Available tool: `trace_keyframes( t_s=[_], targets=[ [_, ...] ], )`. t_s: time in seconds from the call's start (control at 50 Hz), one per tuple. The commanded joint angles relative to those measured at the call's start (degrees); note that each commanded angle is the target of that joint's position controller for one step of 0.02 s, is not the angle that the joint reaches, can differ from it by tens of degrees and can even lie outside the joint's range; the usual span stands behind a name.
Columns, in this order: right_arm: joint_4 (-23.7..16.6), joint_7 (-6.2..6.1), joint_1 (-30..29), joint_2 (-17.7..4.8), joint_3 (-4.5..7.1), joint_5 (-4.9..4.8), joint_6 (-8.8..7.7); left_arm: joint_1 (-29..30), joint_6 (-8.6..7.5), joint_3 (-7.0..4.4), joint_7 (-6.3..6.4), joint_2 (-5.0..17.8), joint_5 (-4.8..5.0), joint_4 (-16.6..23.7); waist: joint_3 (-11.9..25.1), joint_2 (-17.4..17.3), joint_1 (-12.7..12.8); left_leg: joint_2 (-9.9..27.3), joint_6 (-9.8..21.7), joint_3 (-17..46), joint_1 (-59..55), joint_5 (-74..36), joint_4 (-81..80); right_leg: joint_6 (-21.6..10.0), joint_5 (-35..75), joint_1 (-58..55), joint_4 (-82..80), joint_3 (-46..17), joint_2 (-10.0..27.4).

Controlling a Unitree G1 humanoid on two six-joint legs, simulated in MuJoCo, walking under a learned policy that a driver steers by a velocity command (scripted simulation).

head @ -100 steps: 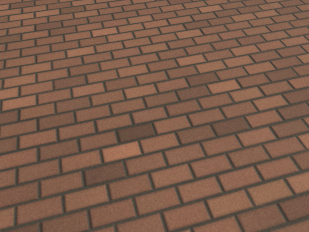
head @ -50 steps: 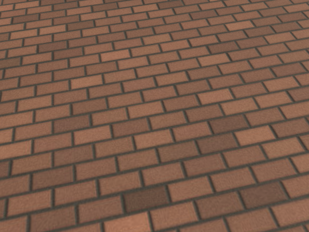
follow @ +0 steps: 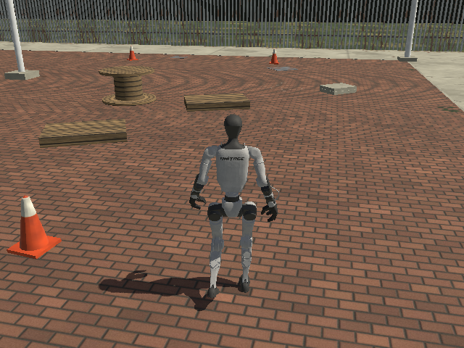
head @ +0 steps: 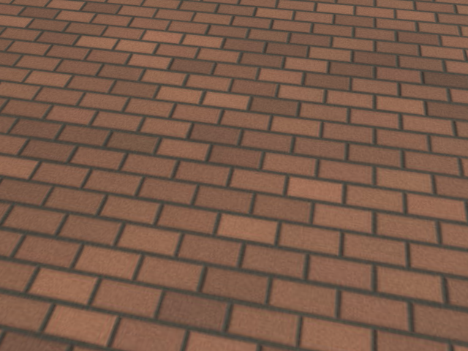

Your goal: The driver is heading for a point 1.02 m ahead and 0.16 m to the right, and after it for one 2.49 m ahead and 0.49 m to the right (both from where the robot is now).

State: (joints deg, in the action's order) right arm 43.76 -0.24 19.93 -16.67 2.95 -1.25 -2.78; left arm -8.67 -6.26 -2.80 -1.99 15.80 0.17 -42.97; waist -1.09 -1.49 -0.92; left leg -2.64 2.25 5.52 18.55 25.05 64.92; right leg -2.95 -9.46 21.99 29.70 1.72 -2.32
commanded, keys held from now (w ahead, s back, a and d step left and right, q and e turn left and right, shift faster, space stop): w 0.48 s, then w+e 0.52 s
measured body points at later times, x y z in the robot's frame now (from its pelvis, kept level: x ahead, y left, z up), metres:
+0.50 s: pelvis +0.28 +0.05 +0.00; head +0.32 +0.06 +0.45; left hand +0.29 +0.33 -0.14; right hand +0.49 -0.20 -0.08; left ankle +0.37 +0.14 -0.73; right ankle +0.12 -0.09 -0.66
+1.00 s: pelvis +0.55 -0.01 -0.01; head +0.59 -0.03 +0.43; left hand +0.81 +0.19 -0.10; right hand +0.53 -0.30 -0.14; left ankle +0.39 +0.15 -0.69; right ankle +0.64 -0.11 -0.73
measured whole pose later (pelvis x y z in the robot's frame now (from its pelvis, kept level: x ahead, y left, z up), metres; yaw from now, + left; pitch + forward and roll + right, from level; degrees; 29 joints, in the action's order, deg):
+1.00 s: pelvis +0.55 -0.01 -0.01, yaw -14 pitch +2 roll +1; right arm 49.2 -1.2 17.5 -16.5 3.8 0.0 -2.6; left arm -5.4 -2.5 -3.6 -2.8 16.1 1.2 -39.3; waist -2.7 0.7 -2.0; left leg 3.7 -1.4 -8.9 3.8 27.4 45.3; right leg -6.1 -9.1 29.6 36.3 2.8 -1.3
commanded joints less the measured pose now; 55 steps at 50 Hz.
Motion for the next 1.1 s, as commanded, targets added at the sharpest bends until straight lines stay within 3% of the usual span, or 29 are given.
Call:
trace_keyframes(
  t_s=[0.02, 0.06, 0.1, 0.22, 0.3, 0.36, 0.38, 0.4, 0.42, 0.44, 0.46, 0.48, 0.5, 0.52, 0.54, 0.6, 0.66, 0.76, 0.86, 0.92, 0.94, 0.96, 0.98, 1.0, 1.02, 1.04, 1.06, 1.08, 1.1],
  targets=[
    [-6.6, 0.1, -5.2, -6.8, 1.86, 0.82, -1.7, -5.0, 0.23, -1.15, 0.35, 5.6, -0.77, 1.3, 1.2, 5.1, 2.4, 8.0, -0.2, 0.6, 21.2, -6.7, 1.9, -9.8, -4.8, -17.2, -17.4, -23.6, 16.5],
    [-5.7, 0.19, -2.7, -4.6, 1.51, 0.66, -1.15, -4.7, -0.08, -1.07, 0.36, 5.6, -0.52, 0.8, 1.6, 6.9, 0.9, 8.8, -1.0, -0.6, 17.8, -8.4, -1.4, -10.2, 1.9, -13.8, -19.4, -18.8, 14.5],
    [-6.4, -0.01, -4.5, -3.6, 1.14, 1.01, -0.91, -5.6, -0.35, -1.48, 0.64, 7.2, -0.08, -0.1, 0.9, 6.3, 0.9, 9.5, -2.2, -1.7, 19.2, -11.3, -5.8, -11.1, 8.0, -12.9, -21.0, -15.3, 14.4],
    [-8.9, 0.75, -15.6, -1.3, 0.08, 0.84, -1.93, -10.2, 0.68, -1.86, 1.44, 9.3, 0.8, -2.6, -0.8, 4.9, 4.8, 7.9, -3.2, -4.4, 17.1, -28.8, -27.1, -8.5, 13.3, -14.7, -21.7, -7.0, 11.6],
    [-11.0, 1.99, -21.6, -1.7, 0.1, 0.16, -2.52, -14.2, 1.85, -1.95, 1.61, 9.9, 1.09, -4.8, -2.5, 5.0, 6.6, 6.3, -2.1, -4.7, 17.6, -28.6, -33.3, -8.2, 13.5, -20.7, -19.4, -8.1, 14.6],
    [-11.5, 2.75, -21.1, -3.1, 0.59, 0.23, -2.88, -14.2, 2.86, -2.4, 2.07, 11.0, 1.2, -5.7, -1.7, 6.0, 4.6, 5.2, 0.2, -4.9, 15.2, -22.4, -36.2, -6.8, 20.5, -25.6, -15.1, -8.7, 16.8],
    [-10.8, 2.69, -18.1, -4.3, 1.15, 0.41, -2.95, -13.3, 3.1, -2.58, 2.23, 11.6, 1.21, -5.6, 0.3, 6.7, 2.5, 3.8, 1.3, -6.1, 10.2, -20.8, -37.0, -6.1, 28.7, -26.0, -11.4, -8.0, 16.3],
    [-8.7, 2.37, -11.1, -6.2, 2.25, 0.64, -2.93, -12.2, 3.37, -2.43, 2.35, 11.4, 1.19, -5.4, 4.6, 6.1, -1.5, 2.3, 2.9, -7.7, 0.0, -22.0, -38.8, -4.8, 36.4, -24.5, -3.4, -5.8, 14.1],
    [-6.4, 1.77, -1.6, -9.2, 3.46, 1.09, -2.78, -11.9, 3.31, -1.58, 2.5, 9.5, 0.48, -4.5, 11.9, 4.4, -5.6, 6.3, 5.6, -4.0, -16.0, -24.4, -36.3, -3.0, 31.7, -16.7, 9.1, -3.9, 11.5],
    [-5.5, 1.39, 4.9, -15.0, 4.76, 2.21, -2.43, -17.6, 2.22, 0.31, 2.18, 3.8, -0.1, -2.9, 21.1, -7.4, -4.8, 21.4, 14.0, 19.5, -40.0, -19.1, -36.1, 1.3, 9.0, 6.8, 31.9, -0.4, 3.2],
    [-4.6, 1.44, 7.0, -11.7, 3.96, 1.09, -2.04, -17.6, 1.05, 0.52, 1.78, 4.1, 0.19, -3.8, 25.6, -13.2, -5.5, 25.6, 17.0, 35.6, -43.6, -12.7, -44.3, 1.8, -23.1, 16.4, 41.7, -6.9, -0.4],
    [-4.7, 1.38, 3.7, -8.9, 2.8, 0.75, -1.89, -12.8, 0.32, -0.92, 1.31, 9.2, 1.76, -2.4, 16.8, -8.7, -5.7, 23.6, 14.3, 29.5, -37.2, -7.8, -46.0, 1.2, -21.4, 21.8, 45.6, -8.6, 3.2],
    [-5.2, 1.22, -0.4, -7.5, 2.29, 0.85, -1.77, -8.5, 0.14, -0.88, 1.19, 9.2, 2.4, -1.3, 10.1, -5.1, -4.4, 21.7, 12.5, 21.3, -28.4, -9.7, -47.5, 0.8, -16.4, 22.1, 44.0, -6.8, 6.0],
    [-5.1, 1.42, -3.8, -5.9, 1.79, 1.31, -1.91, -6.6, 0.39, -0.93, 1.29, 8.5, 1.69, -1.0, 5.3, -1.9, -2.6, 19.4, 11.5, 15.8, -20.2, -13.2, -50.0, 1.1, -12.5, 20.3, 40.2, -6.0, 7.9],
    [-5.2, 1.53, -6.1, -4.4, 1.36, 1.72, -2.46, -7.5, 1.16, -1.32, 1.45, 8.1, 1.27, -1.5, 3.6, -3.2, -0.5, 17.8, 10.6, 11.7, -14.8, -16.3, -52.1, 1.3, -9.5, 16.9, 37.3, -6.6, 9.6],
    [-3.7, 1.66, -7.9, -4.5, 1.72, 1.9, -3.9, -10.3, 3.41, -1.02, 1.85, 5.0, 1.41, -2.7, 1.5, -3.9, 2.0, 16.5, 10.7, 3.8, -7.5, -21.6, -56.9, 2.9, -4.8, 12.8, 34.8, -7.3, 10.0],
    [-1.7, 0.99, -6.6, -5.6, 2.19, 2.39, -4.3, -6.4, 3.76, -1.28, 2.05, 4.7, 1.07, -1.3, -0.4, -2.0, 1.4, 16.3, 10.2, -2.0, -8.9, -26.5, -58.3, 3.9, 3.6, 17.3, 28.3, -9.1, 9.6],
    [0.3, 0.01, -4.8, -7.3, 2.44, 1.81, -3.79, 2.1, 2.99, -0.51, 0.46, 2.6, 0.75, 1.4, -2.4, -0.8, -1.8, 15.0, 7.5, -10.5, -11.8, -28.6, -59.1, 3.1, 16.4, 15.2, 12.1, -4.4, 8.2],
    [3.1, -0.42, -1.1, -9.0, 3.22, 0.61, -1.58, 8.5, 3.11, -0.37, -1.18, 2.8, 0.84, 6.0, -4.2, -0.6, -3.6, 18.8, 6.4, -12.8, -23.8, -36.0, -54.1, 0.4, 8.9, 19.6, 5.8, -1.4, 7.1],
    [2.7, -1.25, -2.8, -11.1, 3.87, 0.29, -0.1, 4.0, 3.47, -1.77, -1.76, 5.3, 0.83, 6.8, 0.6, -3.6, 0.3, 18.8, 4.3, -15.4, -26.3, -62.4, -42.5, -2.8, -0.3, 10.1, 5.7, 3.7, 2.2],
    [2.4, -1.56, -3.7, -11.5, 3.91, 0.27, 0.42, -2.8, 3.6, -3.06, -1.56, 7.4, 0.96, 5.4, 4.4, -3.5, 4.3, 17.5, 3.0, -16.6, -24.2, -67.2, -32.9, -4.4, -0.1, 0.8, 4.0, 4.7, -0.1],
    [1.9, -1.89, -4.0, -10.6, 3.42, 0.38, 0.4, -12.3, 3.84, -5.06, -0.71, 11.1, 1.09, 3.1, 9.4, -1.2, 9.1, 14.9, 0.9, -17.7, -15.7, -61.0, -19.2, -6.9, 3.1, -15.0, 0.9, 1.8, -0.6],
    [-0.7, -1.28, 0.7, -4.3, 1.3, 2.42, -0.79, -17.1, 4.17, -6.74, 0.5, 17.9, 1.18, 2.4, 15.7, 12.1, 6.8, 7.8, -2.7, -17.1, 8.3, -22.2, 2.5, -15.3, 3.2, -37.5, 0.8, -23.3, 14.1],
    [-1.8, -0.26, -0.1, -3.0, 0.17, 1.99, -3.21, -16.6, 3.52, -5.99, 0.29, 17.3, 1.32, 4.0, 23.9, 13.5, 5.9, -1.1, -3.8, -4.5, 22.1, 9.5, 14.7, -23.2, -4.4, -47.0, -9.6, -50.0, 22.4],
    [-3.1, 0.67, -6.8, -7.4, 1.39, -0.45, -4.87, -16.0, 3.1, -4.72, 0.18, 12.9, 0.76, 3.9, 18.9, 8.2, 8.6, 2.8, -2.4, 0.7, 28.3, 5.7, 16.0, -19.5, -5.2, -44.4, -11.9, -43.1, 20.6],
    [-4.2, 0.86, -9.6, -7.2, 1.14, -1.05, -5.7, -13.2, 2.76, -4.18, 0.29, 10.9, 0.82, 4.0, 12.0, 5.6, 7.2, 5.3, -1.2, -0.2, 28.9, 0.6, 12.0, -17.0, -2.5, -36.4, -12.1, -34.9, 18.2],
    [-3.7, 0.47, -9.9, -6.9, 1.22, 0.18, -5.83, -9.2, 2.74, -3.63, 0.37, 9.3, 0.91, 4.7, 7.3, 1.7, 4.3, 7.5, -1.4, -0.7, 25.9, -2.9, 6.4, -15.0, 2.9, -27.3, -12.7, -28.8, 15.8],
    [-3.4, 0.16, -9.5, -7.6, 1.79, 1.3, -5.33, -6.2, 2.74, -3.01, 0.59, 7.5, 0.51, 5.7, 5.0, 2.3, 2.3, 9.0, -2.0, -0.8, 21.7, -5.2, 2.2, -14.2, 8.2, -20.5, -13.9, -24.7, 13.9],
    [-3.3, 0.23, -8.6, -7.5, 1.96, 1.64, -4.56, -4.8, 2.82, -2.78, 0.8, 7.1, 0.04, 6.6, 4.2, 3.4, 0.8, 9.3, -2.7, -0.8, 18.5, -6.5, 0.6, -14.1, 10.6, -16.2, -15.3, -23.2, 12.7]
  ],
)
Velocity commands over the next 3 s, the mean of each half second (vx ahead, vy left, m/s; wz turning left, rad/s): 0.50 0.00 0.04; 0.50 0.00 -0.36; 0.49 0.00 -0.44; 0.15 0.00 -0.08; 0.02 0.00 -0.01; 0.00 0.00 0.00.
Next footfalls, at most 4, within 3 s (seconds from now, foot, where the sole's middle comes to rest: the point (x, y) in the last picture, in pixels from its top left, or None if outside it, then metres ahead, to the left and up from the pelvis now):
0.42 left None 0.41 0.14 -0.77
0.96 right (286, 284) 0.68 -0.12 -0.77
1.44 left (249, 195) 1.01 -0.02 -0.77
1.84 right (321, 206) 0.96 -0.27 -0.77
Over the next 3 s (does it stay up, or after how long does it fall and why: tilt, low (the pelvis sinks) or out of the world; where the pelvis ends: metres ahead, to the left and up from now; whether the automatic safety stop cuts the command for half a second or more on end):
stays up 0.95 -0.12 0.01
